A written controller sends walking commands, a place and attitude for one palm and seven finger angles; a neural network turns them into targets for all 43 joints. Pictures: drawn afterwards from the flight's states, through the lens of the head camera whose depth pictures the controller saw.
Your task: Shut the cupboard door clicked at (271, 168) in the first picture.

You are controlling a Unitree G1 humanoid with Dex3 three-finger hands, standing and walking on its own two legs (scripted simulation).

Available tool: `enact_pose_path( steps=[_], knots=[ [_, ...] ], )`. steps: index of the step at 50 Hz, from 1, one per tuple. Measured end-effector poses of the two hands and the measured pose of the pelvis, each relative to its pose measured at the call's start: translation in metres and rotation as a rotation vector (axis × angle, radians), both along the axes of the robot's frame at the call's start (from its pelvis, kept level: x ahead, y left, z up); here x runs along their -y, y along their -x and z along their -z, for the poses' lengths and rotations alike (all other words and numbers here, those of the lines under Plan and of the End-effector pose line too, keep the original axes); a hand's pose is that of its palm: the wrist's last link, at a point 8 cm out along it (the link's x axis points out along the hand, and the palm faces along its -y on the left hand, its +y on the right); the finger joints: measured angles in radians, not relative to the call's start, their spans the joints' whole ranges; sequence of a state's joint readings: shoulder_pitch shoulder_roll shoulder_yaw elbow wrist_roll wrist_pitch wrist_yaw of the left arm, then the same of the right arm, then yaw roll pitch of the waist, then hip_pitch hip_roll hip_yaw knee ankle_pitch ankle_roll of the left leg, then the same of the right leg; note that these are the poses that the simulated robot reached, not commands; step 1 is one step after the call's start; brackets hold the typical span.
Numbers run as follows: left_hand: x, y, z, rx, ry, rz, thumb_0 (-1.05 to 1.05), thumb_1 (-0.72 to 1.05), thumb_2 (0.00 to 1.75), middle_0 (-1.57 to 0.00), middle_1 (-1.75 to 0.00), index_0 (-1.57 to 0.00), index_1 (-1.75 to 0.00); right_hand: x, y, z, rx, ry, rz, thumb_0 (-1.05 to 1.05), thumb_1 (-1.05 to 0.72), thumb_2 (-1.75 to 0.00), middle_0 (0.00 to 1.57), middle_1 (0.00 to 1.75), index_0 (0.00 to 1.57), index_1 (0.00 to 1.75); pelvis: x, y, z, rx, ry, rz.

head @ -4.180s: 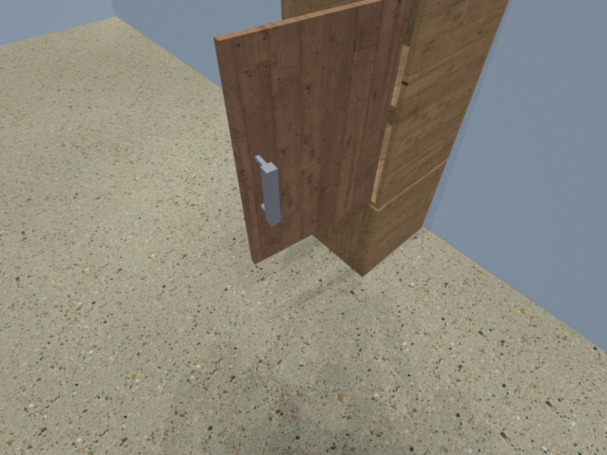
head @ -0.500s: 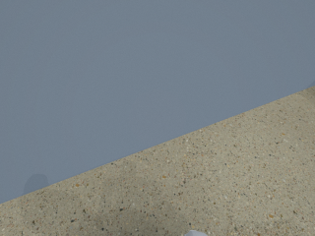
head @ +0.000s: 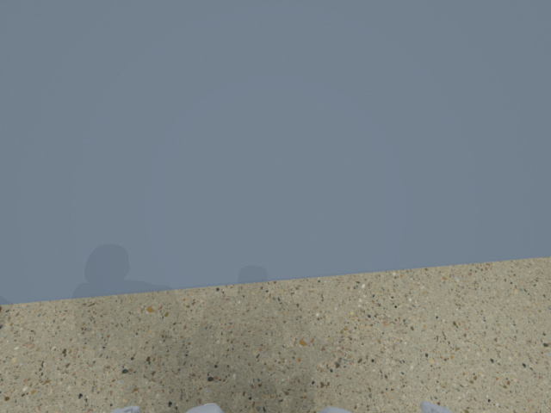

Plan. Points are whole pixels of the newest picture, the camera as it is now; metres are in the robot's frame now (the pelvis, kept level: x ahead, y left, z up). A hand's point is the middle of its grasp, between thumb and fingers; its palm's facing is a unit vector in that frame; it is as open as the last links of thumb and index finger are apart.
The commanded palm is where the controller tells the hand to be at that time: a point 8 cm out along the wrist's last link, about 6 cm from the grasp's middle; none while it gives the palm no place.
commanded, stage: turn to face it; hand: left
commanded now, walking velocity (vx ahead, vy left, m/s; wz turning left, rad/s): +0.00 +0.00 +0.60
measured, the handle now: out of the picture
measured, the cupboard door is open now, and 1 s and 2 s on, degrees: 82 82 82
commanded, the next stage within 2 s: none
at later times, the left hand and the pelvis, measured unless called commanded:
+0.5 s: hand out of the picture +0.02 +0.13 -0.14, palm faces +0.34 -0.90 -0.27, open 7.4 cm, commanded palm none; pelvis +0.04 -0.08 +0.02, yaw +19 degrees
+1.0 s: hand out of the picture +0.03 +0.12 -0.13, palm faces +0.57 -0.76 -0.30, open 7.4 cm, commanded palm none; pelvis +0.07 -0.12 +0.01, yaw +37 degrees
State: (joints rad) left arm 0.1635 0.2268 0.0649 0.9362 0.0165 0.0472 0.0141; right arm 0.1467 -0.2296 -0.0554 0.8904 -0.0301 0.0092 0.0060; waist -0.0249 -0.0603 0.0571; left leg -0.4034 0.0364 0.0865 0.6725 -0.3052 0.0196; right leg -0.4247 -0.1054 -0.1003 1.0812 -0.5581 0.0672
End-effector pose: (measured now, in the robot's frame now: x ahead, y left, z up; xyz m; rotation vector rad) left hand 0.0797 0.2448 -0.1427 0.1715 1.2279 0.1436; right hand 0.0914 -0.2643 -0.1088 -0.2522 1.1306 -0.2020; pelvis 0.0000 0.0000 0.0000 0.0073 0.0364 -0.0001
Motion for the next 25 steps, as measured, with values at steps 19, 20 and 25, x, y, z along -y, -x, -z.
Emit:
enact_pose_path(
  steps=[19,20,25],
  knots=[
    [0.055,0.055,-0.049,-0.020,-0.110,-0.240,0.00,0.91,0.90,-0.20,-0.30,-0.20,-0.30,0.035,-0.101,0.012,-0.073,-0.105,-0.233,0.00,-0.90,-0.90,0.20,0.30,0.20,0.29,0.073,-0.032,-0.020,0.010,-0.051,-0.244],
    [0.060,0.060,-0.049,-0.028,-0.100,-0.257,0.01,0.91,0.90,-0.20,-0.30,-0.20,-0.30,0.032,-0.106,0.010,-0.076,-0.109,-0.251,0.00,-0.90,-0.90,0.20,0.30,0.20,0.29,0.074,-0.033,-0.021,0.009,-0.054,-0.260],
    [0.077,0.086,-0.038,-0.054,-0.050,-0.351,0.01,0.90,0.90,-0.20,-0.30,-0.20,-0.30,0.009,-0.133,0.006,-0.081,-0.109,-0.363,0.00,-0.90,-0.90,0.20,0.30,0.20,0.29,0.077,-0.037,-0.021,0.006,-0.052,-0.335]
  ],
)
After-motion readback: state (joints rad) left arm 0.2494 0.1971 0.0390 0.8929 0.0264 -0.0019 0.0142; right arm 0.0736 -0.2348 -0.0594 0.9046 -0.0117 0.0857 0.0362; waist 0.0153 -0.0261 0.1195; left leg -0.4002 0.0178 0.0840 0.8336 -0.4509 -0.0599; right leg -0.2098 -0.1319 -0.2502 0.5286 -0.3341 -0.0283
